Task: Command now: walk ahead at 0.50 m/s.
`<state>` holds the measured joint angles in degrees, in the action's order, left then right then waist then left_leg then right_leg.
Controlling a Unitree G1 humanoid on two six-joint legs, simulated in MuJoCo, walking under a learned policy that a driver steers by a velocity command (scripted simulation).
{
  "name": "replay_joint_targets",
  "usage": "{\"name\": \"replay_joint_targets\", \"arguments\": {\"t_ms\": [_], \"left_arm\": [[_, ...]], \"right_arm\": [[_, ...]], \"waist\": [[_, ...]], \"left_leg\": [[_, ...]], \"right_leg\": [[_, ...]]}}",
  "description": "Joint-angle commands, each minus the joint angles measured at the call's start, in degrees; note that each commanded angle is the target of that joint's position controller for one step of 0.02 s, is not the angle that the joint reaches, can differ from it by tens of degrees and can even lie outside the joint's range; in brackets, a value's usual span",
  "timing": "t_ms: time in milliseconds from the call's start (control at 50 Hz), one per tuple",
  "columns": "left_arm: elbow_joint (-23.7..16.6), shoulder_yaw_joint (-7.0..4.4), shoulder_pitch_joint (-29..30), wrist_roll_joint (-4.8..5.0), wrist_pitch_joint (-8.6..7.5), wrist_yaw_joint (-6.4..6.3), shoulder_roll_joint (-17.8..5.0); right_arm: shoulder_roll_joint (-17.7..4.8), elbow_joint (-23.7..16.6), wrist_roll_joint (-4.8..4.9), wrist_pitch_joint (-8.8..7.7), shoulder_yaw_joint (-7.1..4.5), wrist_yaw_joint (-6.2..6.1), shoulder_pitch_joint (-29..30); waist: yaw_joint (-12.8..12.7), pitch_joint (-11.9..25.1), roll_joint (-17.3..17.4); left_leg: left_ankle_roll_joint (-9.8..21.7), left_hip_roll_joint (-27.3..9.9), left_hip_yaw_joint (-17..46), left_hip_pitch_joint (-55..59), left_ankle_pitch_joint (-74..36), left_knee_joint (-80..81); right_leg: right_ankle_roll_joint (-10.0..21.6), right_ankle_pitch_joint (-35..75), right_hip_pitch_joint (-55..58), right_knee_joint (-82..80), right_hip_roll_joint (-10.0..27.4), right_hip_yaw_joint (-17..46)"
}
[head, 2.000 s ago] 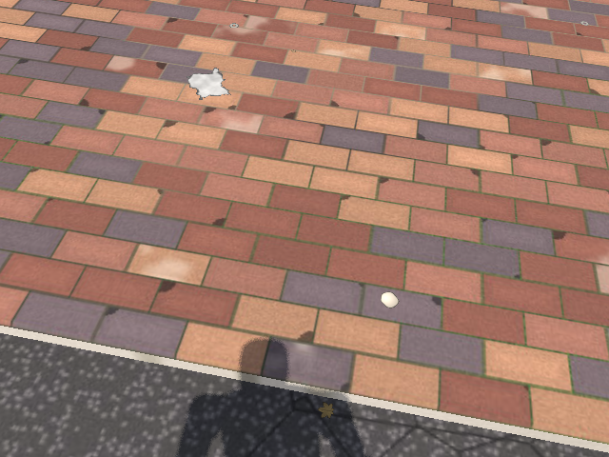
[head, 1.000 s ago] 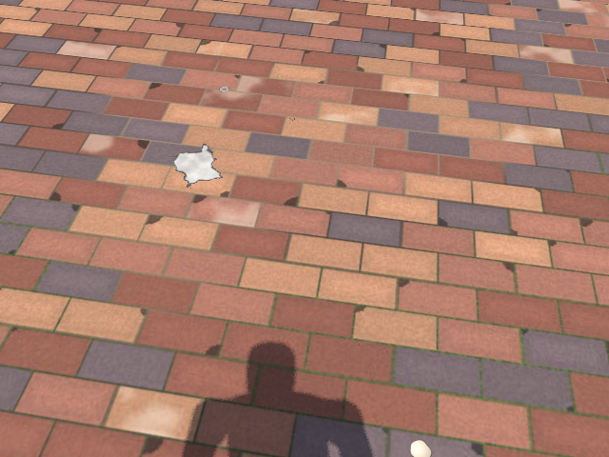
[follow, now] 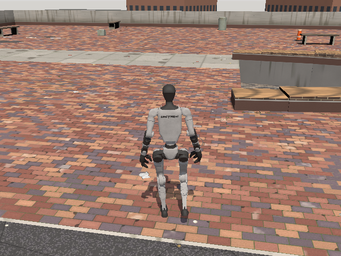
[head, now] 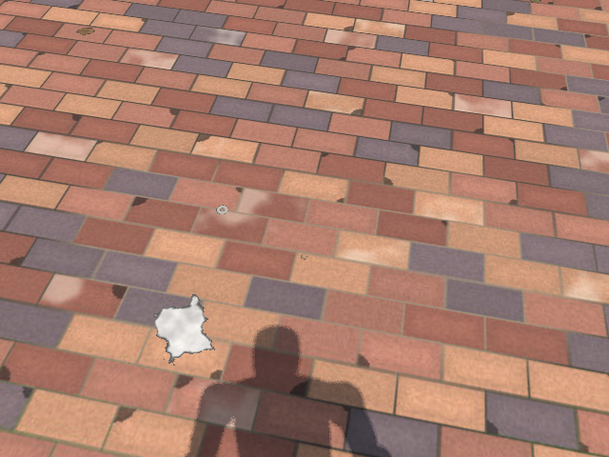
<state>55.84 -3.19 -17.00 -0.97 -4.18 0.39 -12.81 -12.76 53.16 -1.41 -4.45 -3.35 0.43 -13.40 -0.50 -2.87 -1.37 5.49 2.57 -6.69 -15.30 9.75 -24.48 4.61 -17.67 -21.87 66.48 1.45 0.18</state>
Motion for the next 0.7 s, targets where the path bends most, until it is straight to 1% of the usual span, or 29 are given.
{"name": "replay_joint_targets", "arguments": {"t_ms": [20,40,60,80,120,160,200,240,280,320,340,360,380,400,420,440,460,480,500,520,540,560,600,640,700], "left_arm": [[-2.0,-0.42,-4.0,-1.0,1.1,0.91,-1.8],[-2.4,-0.42,-2.8,-1.12,1.52,1.15,-1.6],[-3.2,-0.37,-0.6,-1.25,1.83,1.31,-1.7],[-4.1,-0.34,2.0,-1.24,2.01,1.42,-1.9],[-5.9,-0.22,7.2,-1.05,2.12,1.57,-2.3],[-7.4,0.19,11.3,-0.74,1.96,1.68,-1.8],[-8.6,0.72,15.1,-0.45,1.78,1.69,-1.1],[-10.0,0.91,18.6,-0.45,1.62,1.54,-1.2],[-11.2,0.86,20.7,-0.4,1.3,1.37,-1.8],[-12.1,0.65,20.8,-0.25,0.7,1.24,-2.7],[-11.9,0.46,19.2,-0.16,0.32,1.06,-3.2],[-11.0,0.06,15.3,-0.13,-0.06,0.67,-4.0],[-8.7,-0.58,8.0,-0.27,-0.55,0.1,-5.1],[-6.0,-1.56,-1.7,-1.25,-1.28,-0.66,-7.5],[-5.8,-2.95,-9.6,-3.0,-1.64,-1.47,-13.4],[-6.3,-3.49,-7.6,-2.55,-0.84,-0.87,-15.5],[-7.4,-2.47,-1.9,-1.14,-0.18,-0.67,-10.3],[-8.1,-1.29,2.8,-0.58,-0.33,-0.55,-6.0],[-8.0,-0.82,4.7,-0.63,-0.62,-0.49,-4.3],[-7.3,-0.57,4.5,-0.36,-0.95,-0.77,-3.4],[-6.7,-0.4,3.9,-0.18,-1.35,-0.98,-2.9],[-6.1,-0.43,2.5,-0.05,-1.94,-1.0,-2.9],[-5.3,-0.79,0.5,0.33,-2.83,-1.0,-4.0],[-4.7,-0.94,-1.3,0.09,-3.07,-1.01,-4.4],[-3.9,-0.79,-3.2,-0.09,-2.98,-1.02,-4.3]], "right_arm": [[-3.3,0.1,0.71,-1.91,-0.28,-0.31,-5.3],[-4.2,0.8,0.98,-2.2,-0.44,-0.4,-6.5],[-4.9,1.2,1.08,-2.36,-0.58,-0.47,-7.5],[-5.0,1.5,1.08,-2.36,-0.57,-0.5,-8.6],[-4.6,2.2,1.01,-2.18,-0.3,-0.4,-10.5],[-4.4,2.6,0.94,-2.04,-0.08,-0.32,-11.8],[-4.5,3.3,0.91,-2.0,-0.02,-0.41,-13.7],[-4.6,4.3,0.8,-1.81,0.09,-0.64,-16.3],[-5.1,4.8,0.47,-1.41,-0.01,-0.99,-17.3],[-6.1,4.8,0.14,-1.08,-0.3,-1.4,-16.5],[-6.6,4.6,0.03,-0.97,-0.46,-1.52,-15.2],[-7.3,4.3,-0.05,-0.93,-0.67,-1.53,-13.7],[-7.7,4.1,0.09,-0.8,-0.82,-1.35,-12.5],[-7.0,3.4,0.63,-0.81,-0.64,-1.17,-11.7],[-2.8,0.9,2.15,-0.83,0.32,-0.9,-13.7],[-0.7,0.8,3.09,-0.25,0.3,-1.12,-19.2],[-5.4,1.2,1.55,0.55,-0.95,-1.36,-14.7],[-4.9,0.4,1.2,0.6,-1.07,-0.85,-10.9],[-3.3,0.1,1.08,0.83,-0.94,-0.48,-9.6],[-3.0,0.0,0.2,1.54,-1.1,-0.03,-9.4],[-2.2,0.0,-0.25,2.38,-1.08,0.52,-10.1],[-1.7,-0.3,-0.37,3.03,-1.09,0.91,-9.6],[-1.3,-1.7,-0.47,3.83,-1.09,1.46,-6.6],[-1.5,-3.2,-0.51,4.24,-1.04,1.87,-2.6],[-1.6,-5.6,-0.38,4.14,-0.69,2.51,3.6]], "waist": [[-1.0,2.7,4.7],[-1.3,1.9,4.4],[-1.1,0.9,4.3],[-0.6,-0.1,4.1],[0.5,-1.5,4.2],[1.3,-2.3,4.3],[2.4,-2.6,4.7],[3.7,-2.9,4.8],[4.0,-3.1,5.0],[3.1,-2.9,5.1],[1.8,-2.3,5.3],[-0.1,-0.4,5.8],[-3.2,3.3,5.0],[-6.9,9.3,2.9],[-7.8,18.2,-5.2],[-4.2,22.4,-13.6],[-2.5,14.5,-4.0],[-1.4,6.8,-0.7],[-0.2,3.7,-0.8],[0.8,2.0,-2.4],[1.8,1.5,-3.5],[2.0,1.6,-3.4],[2.3,0.9,-2.9],[1.9,0.0,-2.5],[1.0,-1.5,-2.3]], "left_leg": [[5.8,-15.1,15.8,7.8,-11.7,15.0],[6.0,-14.7,14.5,7.8,-12.7,15.7],[6.1,-14.5,13.4,8.0,-13.1,16.6],[6.0,-14.1,12.6,8.5,-13.6,17.3],[5.8,-13.2,11.1,9.7,-15.6,18.2],[5.2,-12.2,9.3,10.5,-18.5,18.2],[4.8,-12.0,8.1,12.1,-21.3,18.0],[5.0,-12.6,9.1,15.0,-23.6,17.0],[5.8,-13.8,10.6,18.9,-26.3,14.9],[5.9,-15.0,11.9,21.7,-30.6,12.1],[5.4,-15.0,11.9,21.7,-34.7,9.8],[4.5,-14.5,11.8,20.9,-40.9,5.7],[3.7,-12.9,11.1,19.4,-43.8,-2.4],[2.6,-10.1,9.5,11.9,-35.7,-14.2],[0.9,-4.3,6.4,-2.7,-11.6,-33.0],[0.3,2.3,7.2,-16.4,21.7,-46.2],[0.9,-2.4,10.7,-19.3,16.5,-49.3],[0.7,-4.4,10.5,-19.3,11.3,-47.2],[0.5,-6.1,10.1,-17.7,8.5,-44.9],[0.0,-7.1,9.8,-16.4,7.4,-43.5],[-0.5,-7.7,9.5,-15.1,6.5,-42.8],[-0.8,-7.8,9.0,-15.0,5.6,-42.9],[-1.4,-8.5,8.5,-18.4,2.4,-42.0],[-2.0,-9.2,8.1,-22.4,-1.6,-39.9],[-2.7,-8.9,6.6,-24.8,-7.2,-31.5]], "right_leg": [[-1.0,3.3,-8.1,-0.6,3.5,1.5],[-1.5,4.3,-9.7,-1.8,3.9,0.9],[-2.0,6.0,-12.0,-3.4,4.6,0.3],[-2.6,8.0,-14.1,-5.4,5.1,-0.3],[-3.5,11.9,-17.1,-10.4,5.6,-1.4],[-3.8,15.1,-16.9,-17.4,5.1,-2.6],[-3.7,17.6,-15.6,-23.6,4.1,-4.0],[-3.3,18.4,-15.2,-27.8,3.1,-4.8],[-2.7,17.1,-15.7,-30.5,2.3,-4.3],[-1.8,13.8,-14.3,-32.9,1.5,-3.6],[-1.1,11.6,-11.0,-34.4,0.6,-3.6],[-0.3,9.3,-5.0,-35.9,-1.0,-4.0],[0.6,9.5,4.1,-39.0,-2.6,-4.7],[2.3,11.7,18.8,-40.2,0.6,-1.8],[5.6,4.9,34.6,-41.7,16.7,16.5],[10.4,4.3,40.2,-49.1,26.2,37.0],[8.3,-2.5,32.1,-50.7,22.9,32.0],[6.6,-2.5,23.1,-52.9,20.3,22.8],[4.9,0.7,17.8,-55.1,17.7,16.4],[3.7,4.1,14.4,-56.2,15.8,11.5],[2.9,6.3,12.3,-57.2,14.6,7.8],[2.9,9.2,11.6,-57.7,14.4,5.8],[3.2,13.3,12.4,-58.7,14.3,1.7],[3.4,15.8,13.7,-59.2,13.9,-1.8],[3.2,19.5,15.3,-59.3,12.7,-6.5]]}}
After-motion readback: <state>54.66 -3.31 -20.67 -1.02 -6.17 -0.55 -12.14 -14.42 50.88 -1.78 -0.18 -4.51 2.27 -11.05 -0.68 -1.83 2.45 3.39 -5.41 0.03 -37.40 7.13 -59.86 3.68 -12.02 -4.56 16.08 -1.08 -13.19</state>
